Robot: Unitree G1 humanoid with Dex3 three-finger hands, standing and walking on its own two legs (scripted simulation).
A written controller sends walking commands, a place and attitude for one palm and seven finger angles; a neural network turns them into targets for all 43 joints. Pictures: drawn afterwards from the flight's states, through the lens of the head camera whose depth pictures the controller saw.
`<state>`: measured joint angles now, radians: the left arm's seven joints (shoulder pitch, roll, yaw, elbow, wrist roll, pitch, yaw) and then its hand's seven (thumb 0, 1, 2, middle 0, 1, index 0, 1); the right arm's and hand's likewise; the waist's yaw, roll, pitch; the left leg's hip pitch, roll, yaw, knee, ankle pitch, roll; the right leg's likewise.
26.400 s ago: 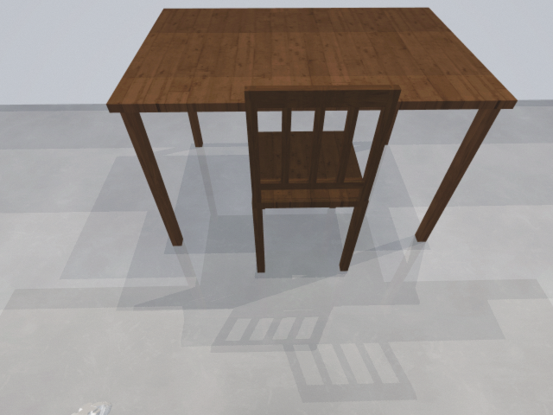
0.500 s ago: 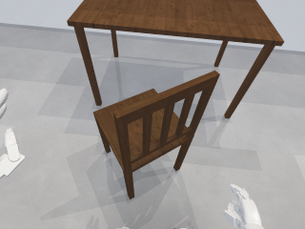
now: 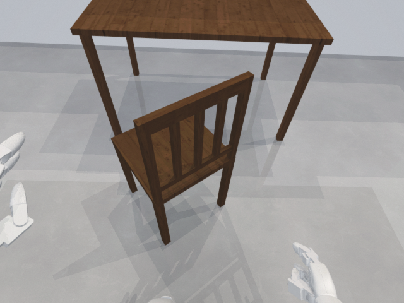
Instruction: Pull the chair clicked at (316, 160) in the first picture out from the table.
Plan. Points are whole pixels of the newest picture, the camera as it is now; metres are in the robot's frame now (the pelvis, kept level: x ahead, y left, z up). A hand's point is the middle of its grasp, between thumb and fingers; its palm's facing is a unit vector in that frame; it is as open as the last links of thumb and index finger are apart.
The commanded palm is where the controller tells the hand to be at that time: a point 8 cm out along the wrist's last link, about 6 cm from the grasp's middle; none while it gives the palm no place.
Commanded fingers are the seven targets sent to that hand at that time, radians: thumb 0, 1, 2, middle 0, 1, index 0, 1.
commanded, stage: stop stepping back and stand still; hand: left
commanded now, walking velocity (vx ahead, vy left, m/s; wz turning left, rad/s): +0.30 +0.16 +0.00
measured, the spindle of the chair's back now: (198, 139) +0.60 +0.05 -0.12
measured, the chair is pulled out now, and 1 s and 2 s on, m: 0.50 0.50 0.50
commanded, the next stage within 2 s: let the arm hang, fingers relaxed in 0.66 s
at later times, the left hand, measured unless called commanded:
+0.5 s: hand out of the picture +0.09 +0.28 +0.16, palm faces +0.52 -0.75 -0.41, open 7.4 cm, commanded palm +0.04 +0.31 +0.18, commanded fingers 0.00 0.90 0.90 -0.20 -0.30 -0.20 -0.30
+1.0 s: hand out of the picture +0.04 +0.19 -0.15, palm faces +0.15 -0.98 -0.16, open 7.4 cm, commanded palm none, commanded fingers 0.00 0.90 0.90 -0.20 -0.30 -0.20 -0.30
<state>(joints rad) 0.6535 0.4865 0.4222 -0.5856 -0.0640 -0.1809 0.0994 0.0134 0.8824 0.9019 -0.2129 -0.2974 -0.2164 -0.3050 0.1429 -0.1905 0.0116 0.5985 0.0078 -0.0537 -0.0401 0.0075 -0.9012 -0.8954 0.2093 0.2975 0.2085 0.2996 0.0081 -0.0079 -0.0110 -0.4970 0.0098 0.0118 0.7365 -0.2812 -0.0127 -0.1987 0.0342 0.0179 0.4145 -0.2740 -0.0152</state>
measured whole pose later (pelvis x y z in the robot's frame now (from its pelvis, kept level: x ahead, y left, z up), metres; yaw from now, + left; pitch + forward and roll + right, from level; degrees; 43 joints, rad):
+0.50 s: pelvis -0.07 +0.00 -0.01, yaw +5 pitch -2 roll -1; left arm 0.55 0.39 0.38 -0.44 -0.04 -0.17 0.14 0.01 0.88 0.90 -0.21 -0.30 -0.21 -0.30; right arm 0.27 -0.19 0.03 0.65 0.00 -0.10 -0.07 0.01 -0.90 -0.90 0.21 0.30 0.21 0.30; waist 0.00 0.01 -0.07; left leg -0.37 -0.01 0.01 0.76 -0.37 0.03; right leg -0.23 0.02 -0.04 0.50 -0.24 -0.04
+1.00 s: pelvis -0.06 +0.01 -0.01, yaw +8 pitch -1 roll +0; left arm 0.25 0.15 0.03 0.73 0.02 0.07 0.00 0.01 0.91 0.90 -0.19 -0.29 -0.19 -0.30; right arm 0.24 -0.20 0.00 0.88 -0.04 -0.01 -0.01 0.01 -0.91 -0.90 0.21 0.30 0.20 0.30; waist -0.03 -0.01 0.00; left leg -0.30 -0.04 0.01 0.60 -0.28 0.04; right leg -0.25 -0.01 -0.05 0.61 -0.34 -0.01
